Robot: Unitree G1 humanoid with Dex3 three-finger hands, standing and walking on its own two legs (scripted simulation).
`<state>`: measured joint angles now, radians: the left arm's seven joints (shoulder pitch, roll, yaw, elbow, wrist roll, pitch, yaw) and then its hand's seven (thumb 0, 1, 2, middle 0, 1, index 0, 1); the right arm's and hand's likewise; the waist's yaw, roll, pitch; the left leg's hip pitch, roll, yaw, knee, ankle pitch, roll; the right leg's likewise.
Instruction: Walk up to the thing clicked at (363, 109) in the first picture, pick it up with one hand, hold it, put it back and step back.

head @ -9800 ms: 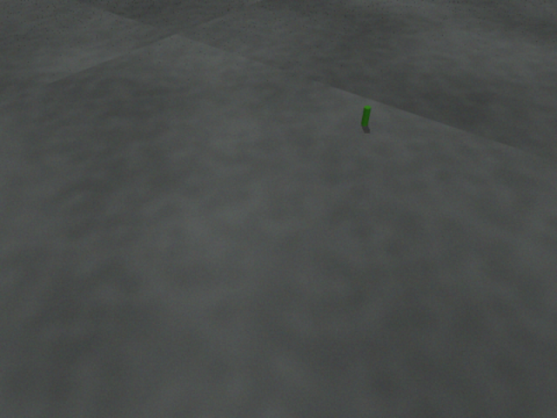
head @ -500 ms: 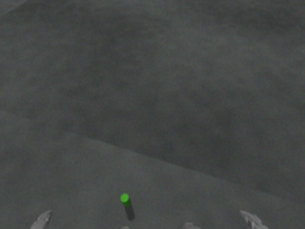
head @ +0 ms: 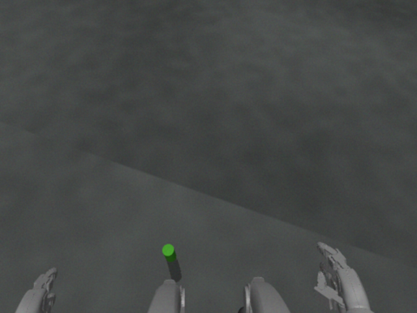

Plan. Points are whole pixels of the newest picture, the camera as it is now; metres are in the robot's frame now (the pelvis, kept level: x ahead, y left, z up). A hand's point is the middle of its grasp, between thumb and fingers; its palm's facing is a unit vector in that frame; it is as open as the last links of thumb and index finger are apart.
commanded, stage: go down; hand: left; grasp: from the side
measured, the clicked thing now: (169, 253) +0.36 +0.15 -0.60
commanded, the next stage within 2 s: none
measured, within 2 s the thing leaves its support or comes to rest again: neither
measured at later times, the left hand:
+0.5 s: hand (79, 269) +0.25 +0.32 -0.21, palm faces +0.09 -0.97 -0.22, open 17.4 cm
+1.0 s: hand (82, 255) +0.29 +0.34 -0.25, palm faces +0.05 -0.98 -0.17, open 17.3 cm
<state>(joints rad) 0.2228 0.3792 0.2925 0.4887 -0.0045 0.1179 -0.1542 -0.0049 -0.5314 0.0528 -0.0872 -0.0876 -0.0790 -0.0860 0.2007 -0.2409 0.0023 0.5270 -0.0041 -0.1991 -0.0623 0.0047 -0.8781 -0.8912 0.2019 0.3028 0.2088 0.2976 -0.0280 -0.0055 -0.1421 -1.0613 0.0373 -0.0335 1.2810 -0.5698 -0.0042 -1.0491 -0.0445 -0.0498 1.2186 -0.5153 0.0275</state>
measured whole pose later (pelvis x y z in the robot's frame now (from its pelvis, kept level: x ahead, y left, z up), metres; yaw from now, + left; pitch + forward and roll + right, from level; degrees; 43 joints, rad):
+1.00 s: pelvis -0.06 -0.01 -0.22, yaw -2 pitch +32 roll -4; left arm -0.37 0.66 0.63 0.90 -0.14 -0.37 -0.59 -0.01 -0.52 0.11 -0.06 -0.12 -0.05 -0.12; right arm 0.11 -0.34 0.04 0.68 -0.02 -0.17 -0.02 0.00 -0.90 -0.90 0.20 0.30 0.21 0.30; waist -0.05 -0.01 -0.15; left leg -1.94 0.02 -0.09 2.07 -0.70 -0.02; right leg -1.93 -0.05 -0.04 2.00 -0.63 0.02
